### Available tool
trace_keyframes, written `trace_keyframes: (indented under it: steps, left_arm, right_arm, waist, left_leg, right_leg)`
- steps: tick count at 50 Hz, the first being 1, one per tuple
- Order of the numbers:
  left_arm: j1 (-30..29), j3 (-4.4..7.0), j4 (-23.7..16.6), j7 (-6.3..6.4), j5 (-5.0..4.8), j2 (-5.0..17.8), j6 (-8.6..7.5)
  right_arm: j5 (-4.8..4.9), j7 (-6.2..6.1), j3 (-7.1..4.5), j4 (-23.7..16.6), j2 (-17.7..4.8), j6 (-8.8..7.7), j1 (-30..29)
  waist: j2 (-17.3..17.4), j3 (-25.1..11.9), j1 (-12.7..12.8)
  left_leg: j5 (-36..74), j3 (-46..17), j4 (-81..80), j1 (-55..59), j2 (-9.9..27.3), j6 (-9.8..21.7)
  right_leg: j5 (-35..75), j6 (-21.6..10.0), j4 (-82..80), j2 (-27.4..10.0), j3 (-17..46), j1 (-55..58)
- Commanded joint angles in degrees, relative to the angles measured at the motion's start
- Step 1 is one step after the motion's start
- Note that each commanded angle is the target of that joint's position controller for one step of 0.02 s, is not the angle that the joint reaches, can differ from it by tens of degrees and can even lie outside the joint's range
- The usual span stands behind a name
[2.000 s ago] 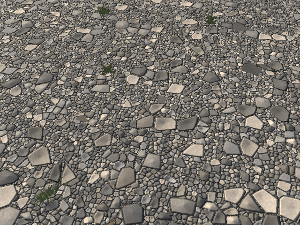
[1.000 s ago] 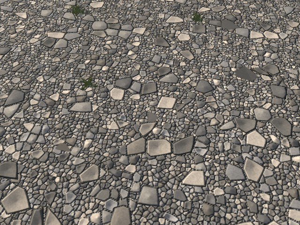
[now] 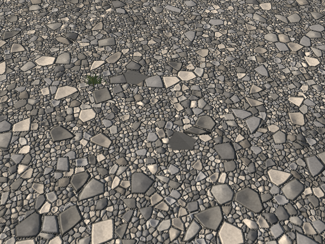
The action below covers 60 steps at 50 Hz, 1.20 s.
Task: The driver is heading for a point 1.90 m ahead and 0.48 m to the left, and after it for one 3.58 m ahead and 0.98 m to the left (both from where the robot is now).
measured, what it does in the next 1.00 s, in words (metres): walks ahead, turning left: right foot, then left foot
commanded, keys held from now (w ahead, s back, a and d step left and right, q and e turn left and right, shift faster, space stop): w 0.08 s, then w+q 0.76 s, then w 0.16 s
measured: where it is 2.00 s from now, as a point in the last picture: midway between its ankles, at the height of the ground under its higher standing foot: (100, 146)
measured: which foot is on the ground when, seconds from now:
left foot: down 0.00-0.20, up 0.22-0.72, down 0.74-1.00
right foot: up 0.00-0.18, down 0.20-0.72, up 0.74-1.00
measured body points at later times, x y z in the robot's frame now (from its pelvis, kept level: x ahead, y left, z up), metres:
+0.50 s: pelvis +0.25 -0.04 +0.00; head +0.27 -0.05 +0.45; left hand +0.22 +0.22 -0.13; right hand +0.40 -0.28 -0.14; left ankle +0.32 +0.12 -0.67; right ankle +0.21 -0.12 -0.75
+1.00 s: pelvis +0.49 +0.07 +0.00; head +0.52 +0.09 +0.44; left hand +0.51 +0.36 -0.12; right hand +0.64 -0.17 -0.13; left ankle +0.46 +0.10 -0.75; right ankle +0.64 -0.06 -0.67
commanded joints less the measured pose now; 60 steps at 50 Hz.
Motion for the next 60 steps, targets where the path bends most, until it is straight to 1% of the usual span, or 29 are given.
trace_keyframes:
  steps: [1, 6, 8, 9, 10, 11, 12, 13, 14, 16, 21, 24, 27, 31, 34, 35, 36, 37, 38, 39, 40, 41, 42, 44, 46, 49, 53, 57, 60]
  left_arm:
    - [-5.97, -0.89, -4.88, -0.37, -0.42, 0.56, -0.84]
    - [-10.04, -0.71, -6.63, 0.42, -0.69, 2.2, -1.42]
    - [-3.39, -0.04, -4.63, 1.11, -0.29, 3.17, -2.18]
    - [5.0, 0.77, -1.76, 1.76, 0.41, 4.81, -2.96]
    - [15.1, 1.99, -0.24, 2.69, 1.76, 9.22, -3.56]
    - [17.24, 3.37, 0.07, 2.94, 1.93, 14.76, -3.01]
    - [15.52, 3.0, -0.21, 2.76, -0.12, 11.11, -2.26]
    - [10.3, 1.78, -0.65, 2.62, -0.54, 7.11, -2.34]
    - [7.42, 1.14, -0.67, 2.37, -0.7, 4.41, -2.77]
    - [6.06, 0.63, 0.09, 2.75, -1.06, 2.4, -3.57]
    - [9.89, 1.3, 2.26, 3.16, -1.7, 3.68, -5.22]
    - [12.09, 1.19, 3.59, 3.23, -1.45, 3.23, -5.04]
    - [13.37, 1.33, 4.4, 3.37, -1.43, 4.15, -4.9]
    - [16.93, 1.75, 6.21, 3.94, -1.3, 5.97, -4.07]
    - [16.43, 2.24, 6.58, 4.47, -1.07, 8.27, -2.97]
    - [16.12, 2.51, 6.55, 4.51, -0.97, 9.23, -2.32]
    - [15.64, 2.67, 6.23, 4.4, -1.14, 9.88, -1.74]
    - [14.85, 2.46, 4.91, 4.17, -1.23, 9.18, -1.64]
    - [17.0, 1.0, 0.75, 2.98, -1.77, 1.73, -2.04]
    - [9.86, 1.82, -1.56, 2.66, -1.43, 6.3, -2.78]
    - [5.67, 1.54, -3.08, 2.4, -1.92, 5.7, -3.52]
    - [6.43, 1.22, -2.63, 2.49, -2.0, 5.38, -4.14]
    - [7.12, 1.36, -1.94, 2.64, -1.39, 5.34, -3.84]
    - [10.6, 1.2, -0.86, 2.36, 0.13, 4.52, -1.57]
    - [10.34, 1.01, -1.04, 1.81, 0.35, 3.39, -0.19]
    - [4.11, 0.82, -2.87, 1.35, 0.16, 3.08, 0.3]
    - [-3.44, 0.64, -5.01, 1.0, -0.35, 3.23, 0.2]
    - [-10.0, 0.18, -7.19, 0.71, -0.66, 2.98, -0.22]
    - [-11.86, 0.09, -8.45, 0.52, -0.86, 3.4, -0.8]
  right_arm:
    - [0.21, 0.0, -1.25, -2.58, -7.28, -0.84, -0.02]
    - [-0.14, -0.44, -1.45, -0.64, -8.63, 0.03, 3.46]
    - [-0.02, -0.73, -1.64, -0.38, -9.59, 0.55, 2.49]
    - [0.34, -0.72, -1.39, -0.42, -8.98, 0.72, 2.27]
    - [0.82, -0.62, -0.64, -2.69, -6.66, 0.55, 0.91]
    - [2.43, -0.73, 0.77, -4.16, 0.12, 0.78, 7.39]
    - [0.74, -1.42, -1.18, -2.7, -7.36, 1.7, 4.52]
    - [0.53, -1.01, -1.51, -3.53, -7.01, 1.76, 0.67]
    - [0.53, -0.61, -1.27, -3.6, -5.38, 1.84, -0.87]
    - [-0.74, 0.2, -1.55, -3.0, -4.47, 3.29, -0.51]
    - [-1.2, 1.65, -1.78, -5.39, -2.74, 5.08, -6.57]
    - [-1.13, 2.16, -1.5, -7.6, -2.39, 5.14, -12.47]
    - [-1.22, 2.81, -0.68, -9.86, -1.63, 4.93, -18.75]
    - [-1.58, 3.29, -0.38, -12.6, -2.29, 4.79, -24.15]
    - [-1.74, 2.65, -1.11, -12.38, -3.77, 4.88, -20.79]
    - [-1.71, 2.32, -1.69, -11.31, -4.75, 4.68, -16.41]
    - [-1.93, 1.81, -2.55, -9.27, -6.07, 4.13, -9.5]
    - [-2.66, 0.92, -4.14, -6.67, -10.0, 3.76, -0.64]
    - [-2.44, 0.22, -5.86, -7.38, -17.17, 3.94, -1.99]
    - [-0.55, 0.15, -6.01, -8.22, -17.56, 4.66, 0.29]
    - [-0.25, -0.38, -5.52, -7.46, -15.77, 4.91, -2.62]
    - [0.14, -0.59, -4.66, -7.37, -12.43, 4.69, -5.18]
    - [0.17, -0.76, -4.08, -7.7, -10.46, 4.28, -7.79]
    - [0.53, -0.8, -2.93, -8.11, -7.74, 3.13, -9.91]
    - [0.75, -0.51, -2.87, -7.09, -8.41, 1.86, -7.83]
    - [0.63, -0.42, -2.78, -5.6, -9.0, 1.34, -3.81]
    - [0.68, -0.54, -2.45, -4.35, -9.07, 1.18, 0.28]
    - [0.08, -1.05, -1.98, -3.06, -8.95, 1.09, 3.46]
    - [-0.48, -1.64, -1.83, -2.17, -9.59, 1.12, 4.09]
  waist:
    - [7.94, 2.27, 0.65]
    - [8.02, 2.87, 0.04]
    - [7.35, 0.05, 3.54]
    - [4.89, -4.85, 6.98]
    - [-0.44, -12.4, 10.95]
    - [-12.67, -18.62, 8.08]
    - [-3.57, -14.87, 8.56]
    - [-1.59, -6.64, 6.35]
    - [-1.43, -2.77, 5.01]
    - [-3.06, 0.11, 2.46]
    - [-1.07, 1.33, 1.51]
    - [-0.95, 3.04, 2.26]
    - [-1.16, 4.26, 3.56]
    - [-0.79, 5.19, 4.97]
    - [-2.83, 1.7, 2.64]
    - [-3.11, -1.08, 0.66]
    - [-2.12, -5.22, -2.41]
    - [2.29, -10.39, -6.51]
    - [16.18, -14.07, -1.87]
    - [8.64, -16.96, -4.98]
    - [5.66, -8.54, -3.57]
    - [2.6, -3.6, -1.09]
    - [1.06, -1.14, 1.33]
    - [2.15, -2.12, 4.27]
    - [2.73, -1.91, 4.67]
    - [4.38, 0.63, 2.69]
    - [5.82, 1.6, -0.21]
    - [6.23, 3.15, -2.39]
    - [6.82, 4.25, -2.06]
  left_leg:
    - [18.28, -7.14, -6.24, -2.56, 13.02, 6.89]
    - [25.38, -8.92, -1.38, 3.09, 16.08, 6.33]
    - [35.11, -8.77, 7.2, 3.73, 15.27, 5.27]
    - [34.55, -6.73, 17.13, 0.27, 12.5, 4.18]
    - [18.4, -4.65, 32.28, -10.25, 9.4, 2.87]
    - [-18.75, -0.5, 50.08, -29.0, 0.84, 0.86]
    - [-18.08, -5.71, 55.47, -32.69, 2.99, 1.66]
    - [-12.77, -7.13, 54.98, -33.4, 5.37, 2.0]
    - [-9.2, -6.96, 52.76, -31.79, 6.98, 1.73]
    - [-6.45, -6.48, 50.62, -28.39, 8.37, 0.77]
    - [1.43, -5.39, 49.52, -34.22, 9.16, -0.65]
    - [7.04, -4.28, 42.96, -36.95, 9.08, -1.23]
    - [11.81, -0.98, 32.62, -34.07, 8.14, -0.7]
    - [8.0, 3.04, 24.76, -32.19, 6.43, 2.16]
    - [-0.83, 6.27, 22.78, -24.83, 1.39, 5.59]
    - [-3.75, 6.59, 21.77, -19.97, -0.73, 7.03]
    - [-3.35, 5.82, 18.03, -10.98, -2.55, 8.59]
    - [-5.31, -2.56, 14.07, 3.35, 2.06, 11.23]
    - [-4.9, -32.33, 11.32, 21.13, 19.93, 19.4]
    - [-3.57, -47.0, 3.4, 22.18, 22.98, 21.81]
    - [0.31, -37.2, 2.4, 16.77, 21.94, 19.9]
    - [6.89, -31.26, 1.62, 8.74, 19.68, 17.42]
    - [12.5, -26.42, 1.04, 3.06, 16.43, 15.14]
    - [19.52, -20.11, -0.36, -2.56, 13.21, 13.58]
    - [23.51, -17.04, -1.66, -4.14, 11.61, 13.14]
    - [23.18, -14.97, -3.94, -3.2, 10.28, 10.83]
    - [24.59, -13.98, -3.93, 2.56, 10.09, 7.85]
    - [26.45, -13.85, -2.97, 8.01, 11.39, 7.85]
    - [30.54, -14.31, -1.32, 10.96, 13.44, 8.03]
  right_leg:
    - [5.31, 0.63, -9.35, -0.1, -3.83, 1.98]
    - [1.37, -1.29, -17.35, 1.83, -4.89, 6.59]
    - [-0.98, -2.6, -22.45, 4.4, -5.24, 16.11]
    - [0.9, -3.9, -25.54, 4.18, -4.47, 27.99]
    - [-4.56, -6.64, -26.78, -7.87, 7.76, 42.56]
    - [-6.92, -12.6, -31.69, -23.56, 30.5, 55.58]
    - [-12.15, -12.46, -34.1, -21.97, 32.27, 48.95]
    - [-11.26, -10.69, -35.99, -18.75, 23.53, 41.36]
    - [-6.56, -9.08, -38.49, -15.99, 16.9, 35.28]
    - [-0.43, -6.22, -40.93, -12.07, 7.96, 29.02]
    - [10.06, -6.64, -43.02, -11.5, -1.4, 29.84]
    - [13.2, -6.55, -43.04, -10.49, -6.21, 30.77]
    - [16.4, -5.8, -42.46, -9.96, -10.52, 31.3]
    - [25.02, -5.15, -39.38, -12.01, -13.67, 38.19]
    - [49.16, -4.27, -28.54, -12.5, -16.34, 42.44]
    - [53.66, -4.28, -20.85, -12.56, -16.68, 42.73]
    - [49.83, -3.68, -9.8, -12.14, -17.11, 39.76]
    - [34.37, -1.81, 6.3, -10.57, -17.44, 28.8]
    - [-18.79, 1.78, 27.31, 0.31, -15.63, 1.94]
    - [-21.71, 2.17, 33.9, 4.2, -1.96, -5.74]
    - [-15.26, 1.48, 31.83, 0.35, 0.36, -10.01]
    - [-10.95, 1.27, 25.83, -1.76, 0.08, -7.25]
    - [-9.9, 1.52, 21.51, -3.03, 0.28, -3.65]
    - [-9.55, 2.59, 17.07, -3.77, 0.21, 3.03]
    - [-7.9, 3.34, 13.53, -3.59, -1.18, 3.46]
    - [-0.47, 3.76, 6.08, -4.06, -2.32, -0.71]
    - [7.19, 3.34, -3.61, -3.15, -2.87, -4.19]
    - [8.86, 2.02, -11.11, -1.24, -4.0, -5.2]
    - [5.7, -0.05, -15.79, 0.46, -4.36, -2.87]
